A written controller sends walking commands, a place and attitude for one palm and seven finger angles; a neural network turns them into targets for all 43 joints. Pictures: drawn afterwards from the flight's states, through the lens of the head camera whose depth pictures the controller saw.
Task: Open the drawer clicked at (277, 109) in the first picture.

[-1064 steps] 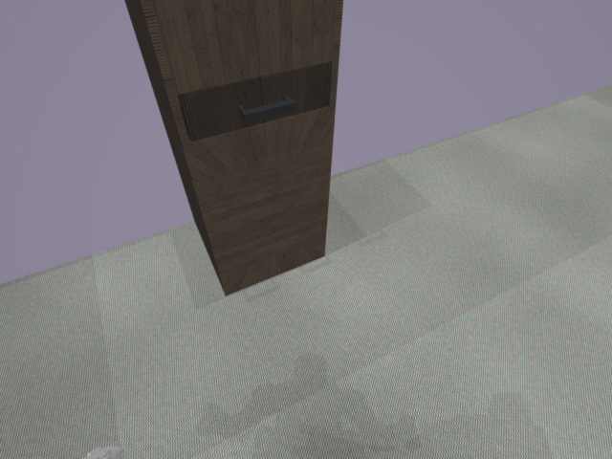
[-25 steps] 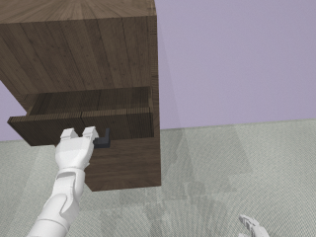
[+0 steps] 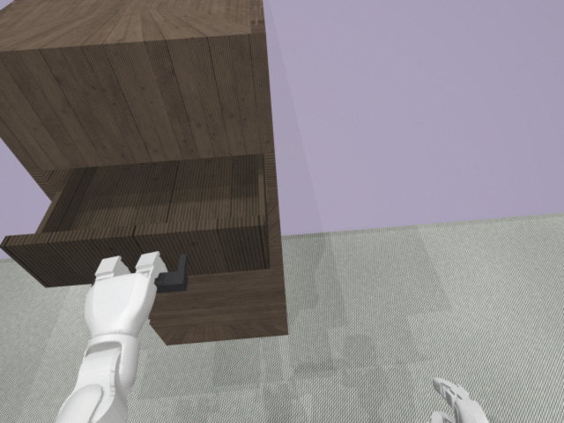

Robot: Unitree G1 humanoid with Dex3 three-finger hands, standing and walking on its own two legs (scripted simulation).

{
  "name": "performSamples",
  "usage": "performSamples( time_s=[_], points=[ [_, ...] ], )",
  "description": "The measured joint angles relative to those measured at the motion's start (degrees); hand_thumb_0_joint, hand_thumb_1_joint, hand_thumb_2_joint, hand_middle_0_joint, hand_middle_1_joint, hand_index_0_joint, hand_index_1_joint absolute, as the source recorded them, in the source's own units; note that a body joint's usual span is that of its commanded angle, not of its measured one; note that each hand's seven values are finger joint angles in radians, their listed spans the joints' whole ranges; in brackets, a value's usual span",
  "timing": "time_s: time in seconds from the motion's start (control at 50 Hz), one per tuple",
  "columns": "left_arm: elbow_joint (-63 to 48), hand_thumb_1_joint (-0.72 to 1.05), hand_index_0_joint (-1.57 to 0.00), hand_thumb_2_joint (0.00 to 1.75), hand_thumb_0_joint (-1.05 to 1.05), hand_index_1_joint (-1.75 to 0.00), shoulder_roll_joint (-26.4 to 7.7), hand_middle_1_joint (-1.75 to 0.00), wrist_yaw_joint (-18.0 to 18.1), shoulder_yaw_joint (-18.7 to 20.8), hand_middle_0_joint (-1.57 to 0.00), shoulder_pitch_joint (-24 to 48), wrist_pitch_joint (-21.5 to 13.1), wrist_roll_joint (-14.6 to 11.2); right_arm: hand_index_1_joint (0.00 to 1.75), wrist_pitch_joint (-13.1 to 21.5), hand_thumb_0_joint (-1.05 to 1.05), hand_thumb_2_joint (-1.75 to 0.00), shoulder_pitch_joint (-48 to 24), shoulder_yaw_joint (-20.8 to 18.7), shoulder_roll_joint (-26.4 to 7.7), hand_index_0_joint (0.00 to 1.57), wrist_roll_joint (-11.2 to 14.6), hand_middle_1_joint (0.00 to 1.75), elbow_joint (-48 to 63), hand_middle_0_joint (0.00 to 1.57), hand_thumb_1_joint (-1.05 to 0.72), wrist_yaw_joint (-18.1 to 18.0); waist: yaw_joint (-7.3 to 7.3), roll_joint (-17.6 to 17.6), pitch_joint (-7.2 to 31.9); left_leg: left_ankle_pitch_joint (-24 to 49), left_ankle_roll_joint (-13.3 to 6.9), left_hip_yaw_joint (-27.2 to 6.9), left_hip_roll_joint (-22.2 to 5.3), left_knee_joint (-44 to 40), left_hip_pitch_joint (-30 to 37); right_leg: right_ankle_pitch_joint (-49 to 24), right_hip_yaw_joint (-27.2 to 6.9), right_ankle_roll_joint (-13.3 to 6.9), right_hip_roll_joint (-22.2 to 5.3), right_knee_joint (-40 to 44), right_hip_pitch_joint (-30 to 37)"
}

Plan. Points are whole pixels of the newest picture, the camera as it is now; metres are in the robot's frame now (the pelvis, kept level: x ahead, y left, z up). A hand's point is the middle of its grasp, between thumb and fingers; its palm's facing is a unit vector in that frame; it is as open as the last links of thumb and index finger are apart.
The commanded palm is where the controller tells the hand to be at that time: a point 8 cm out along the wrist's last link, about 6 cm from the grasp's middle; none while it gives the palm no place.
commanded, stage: pull the drawer open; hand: left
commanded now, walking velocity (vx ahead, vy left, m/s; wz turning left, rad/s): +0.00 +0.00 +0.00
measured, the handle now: (143, 273) +0.33 +0.24 +0.03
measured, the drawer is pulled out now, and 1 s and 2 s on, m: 0.16 0.28 0.30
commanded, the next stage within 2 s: open the thumb to release the handle in 1.44 s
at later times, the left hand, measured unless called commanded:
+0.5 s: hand (134, 342) +0.23 +0.23 +0.01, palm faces +0.01 -0.11 -0.99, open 5.8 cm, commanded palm +0.18 +0.22 +0.06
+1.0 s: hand (121, 399) +0.16 +0.22 +0.01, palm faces +0.02 -0.12 -0.99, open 5.9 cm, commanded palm +0.11 +0.21 +0.06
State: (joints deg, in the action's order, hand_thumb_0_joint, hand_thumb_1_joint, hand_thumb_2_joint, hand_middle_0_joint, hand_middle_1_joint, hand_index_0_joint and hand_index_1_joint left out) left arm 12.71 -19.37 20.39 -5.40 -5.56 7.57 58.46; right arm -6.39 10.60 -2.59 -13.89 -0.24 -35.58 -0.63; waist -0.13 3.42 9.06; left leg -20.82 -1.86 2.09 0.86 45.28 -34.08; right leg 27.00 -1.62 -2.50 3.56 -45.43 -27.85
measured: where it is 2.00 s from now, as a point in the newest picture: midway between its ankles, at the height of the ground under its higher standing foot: outside the picture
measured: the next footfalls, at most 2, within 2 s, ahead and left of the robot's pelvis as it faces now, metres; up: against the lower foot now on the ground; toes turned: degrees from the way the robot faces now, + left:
none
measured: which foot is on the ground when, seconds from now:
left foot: down 0.00-1.00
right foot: down 0.00-1.00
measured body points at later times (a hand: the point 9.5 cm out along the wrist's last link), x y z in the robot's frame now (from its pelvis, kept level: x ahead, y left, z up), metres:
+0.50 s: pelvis +0.00 +0.00 +0.00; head +0.02 -0.03 +0.45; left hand +0.23 +0.23 +0.06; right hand +0.20 -0.23 -0.10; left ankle +0.02 +0.10 -0.71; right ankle -0.05 -0.10 -0.71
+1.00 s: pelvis -0.01 +0.00 -0.02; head +0.01 -0.04 +0.43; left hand +0.16 +0.22 +0.06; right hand +0.20 -0.22 -0.11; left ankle +0.02 +0.10 -0.71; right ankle -0.05 -0.10 -0.71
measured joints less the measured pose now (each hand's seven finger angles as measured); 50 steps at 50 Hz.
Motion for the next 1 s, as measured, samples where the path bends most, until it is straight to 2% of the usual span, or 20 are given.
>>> performSamples(
  time_s=[0.26,0.42,0.7,1.0],
  points=[
    [-4.6,0.72,-0.40,0.79,0.04,-1.31,0.8,-1.34,0.4,-1.3,-0.26,-4.4,0.5,0.6,0.30,0.5,0.01,-0.90,-2.8,1.0,0.8,0.20,-0.3,0.30,0.7,0.20,-0.90,0.2,-1.45,0.0,-0.5,-0.1,0.1,-0.2,0.3,0.4,0.5,0.5,0.3,-0.1,-0.3,-0.8,0.5],
    [-8.0,0.72,-0.40,0.77,0.05,-1.31,0.8,-1.34,-0.2,-0.9,-0.26,-7.9,0.4,0.4,0.30,0.8,0.01,-0.90,-3.4,1.8,1.5,0.20,-0.4,0.30,1.5,0.20,-0.90,0.6,-1.64,-0.3,-0.6,-0.3,0.1,0.1,0.2,0.2,1.1,0.6,-0.1,-0.1,-0.2,-0.8,0.8],
    [-18.2,0.73,-0.38,0.76,0.05,-1.29,0.5,-1.33,1.3,0.1,-0.24,-19.9,-1.7,0.4,0.30,1.1,0.01,-0.90,-2.5,1.6,0.6,0.20,-0.9,0.30,3.2,0.20,-0.90,2.7,-1.83,-0.4,-0.1,-2.0,0.0,0.7,0.0,2.6,-0.4,2.0,-0.6,0.0,0.0,-3.0,-0.7],
    [-23.8,0.71,-0.39,0.78,0.05,-1.29,0.0,-1.33,3.4,0.2,-0.25,-28.2,-3.9,0.3,0.30,0.9,0.01,-0.90,-2.7,2.1,1.0,0.20,-1.6,0.30,4.6,0.20,-0.90,3.9,-2.86,0.1,0.2,-2.8,0.3,0.5,-0.1,6.1,-3.0,3.4,-0.2,-0.3,0.1,-7.2,-3.5]
  ],
)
